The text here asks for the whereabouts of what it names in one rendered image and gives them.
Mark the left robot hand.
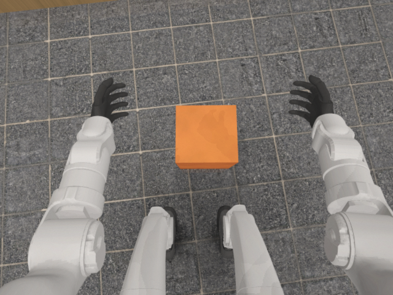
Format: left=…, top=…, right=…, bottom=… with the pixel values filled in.
left=90, top=77, right=129, bottom=123

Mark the right robot hand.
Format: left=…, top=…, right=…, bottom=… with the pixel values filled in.
left=289, top=75, right=334, bottom=128

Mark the left robot upper arm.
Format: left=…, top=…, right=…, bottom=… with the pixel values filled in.
left=0, top=218, right=106, bottom=295

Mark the right robot forearm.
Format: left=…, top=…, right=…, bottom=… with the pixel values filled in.
left=311, top=114, right=393, bottom=217

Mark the robot thigh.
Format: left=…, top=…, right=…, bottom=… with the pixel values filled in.
left=223, top=211, right=284, bottom=295
left=120, top=213, right=173, bottom=295

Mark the left robot forearm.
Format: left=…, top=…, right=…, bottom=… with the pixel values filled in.
left=28, top=116, right=115, bottom=270

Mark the carton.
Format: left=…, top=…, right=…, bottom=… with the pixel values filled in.
left=176, top=105, right=238, bottom=169

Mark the right robot upper arm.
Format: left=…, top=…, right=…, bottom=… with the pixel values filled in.
left=324, top=211, right=393, bottom=295

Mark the robot right thigh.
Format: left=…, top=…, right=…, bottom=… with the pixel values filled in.
left=223, top=211, right=284, bottom=295

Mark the robot left thigh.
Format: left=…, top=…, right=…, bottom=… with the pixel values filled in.
left=120, top=213, right=173, bottom=295

